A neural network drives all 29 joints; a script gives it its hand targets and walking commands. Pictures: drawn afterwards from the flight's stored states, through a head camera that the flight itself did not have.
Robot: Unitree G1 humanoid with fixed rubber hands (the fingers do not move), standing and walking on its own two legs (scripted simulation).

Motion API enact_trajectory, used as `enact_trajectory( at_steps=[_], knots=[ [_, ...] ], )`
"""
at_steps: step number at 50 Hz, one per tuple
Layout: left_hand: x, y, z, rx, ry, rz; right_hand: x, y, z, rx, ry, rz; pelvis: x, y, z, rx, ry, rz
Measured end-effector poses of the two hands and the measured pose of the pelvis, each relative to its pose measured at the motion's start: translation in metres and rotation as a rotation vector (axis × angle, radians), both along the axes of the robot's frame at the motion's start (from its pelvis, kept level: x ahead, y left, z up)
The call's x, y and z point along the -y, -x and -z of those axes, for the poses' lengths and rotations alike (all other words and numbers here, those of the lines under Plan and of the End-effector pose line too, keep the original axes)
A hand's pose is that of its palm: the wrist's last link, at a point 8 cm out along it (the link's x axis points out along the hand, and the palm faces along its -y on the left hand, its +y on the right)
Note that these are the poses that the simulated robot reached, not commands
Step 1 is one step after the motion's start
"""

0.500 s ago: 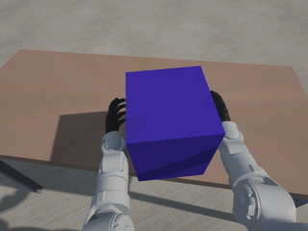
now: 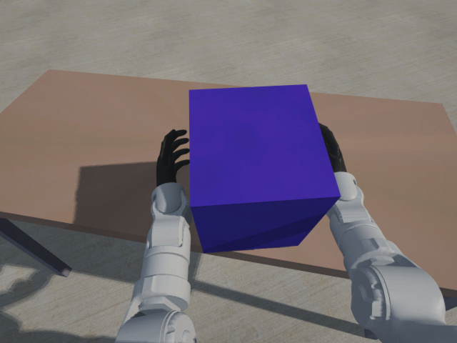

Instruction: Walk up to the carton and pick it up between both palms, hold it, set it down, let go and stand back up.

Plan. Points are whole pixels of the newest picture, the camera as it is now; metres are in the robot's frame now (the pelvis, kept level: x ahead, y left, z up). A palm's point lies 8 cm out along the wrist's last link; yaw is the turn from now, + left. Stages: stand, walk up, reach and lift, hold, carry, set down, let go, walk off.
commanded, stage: reach and lift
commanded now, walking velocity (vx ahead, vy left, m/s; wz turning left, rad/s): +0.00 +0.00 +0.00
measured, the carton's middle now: (249, 177) +0.41 +0.04 +0.06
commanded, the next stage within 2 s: none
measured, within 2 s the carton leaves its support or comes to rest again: neither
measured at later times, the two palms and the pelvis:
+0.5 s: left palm (161, 169) +0.37 +0.19 +0.12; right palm (333, 162) +0.41 -0.10 +0.11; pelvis +0.00 +0.00 +0.00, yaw +1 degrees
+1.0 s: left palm (137, 150) +0.36 +0.21 +0.17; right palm (325, 170) +0.37 -0.08 +0.13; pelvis +0.01 +0.06 +0.00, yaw +2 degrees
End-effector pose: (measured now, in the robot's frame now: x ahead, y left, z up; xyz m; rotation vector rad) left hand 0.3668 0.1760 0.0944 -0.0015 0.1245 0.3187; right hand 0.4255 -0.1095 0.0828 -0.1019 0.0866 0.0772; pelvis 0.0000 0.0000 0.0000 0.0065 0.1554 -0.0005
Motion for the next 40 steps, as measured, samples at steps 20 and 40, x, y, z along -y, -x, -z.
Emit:
enact_trajectory(
  at_steps=[20, 40],
  knots=[
    [-0.005, 0.006, 0.001, -0.053, 0.060, 0.035, -0.003, 0.016, -0.011, -0.039, 0.021, 0.043, 0.007, 0.002, -0.001, 0.055, -0.005, -0.016],
    [-0.026, 0.004, -0.069, -0.036, -0.055, 0.139, -0.022, 0.044, -0.054, -0.016, -0.035, 0.145, -0.041, -0.010, -0.002, 0.283, 0.011, -0.040]
  ],
)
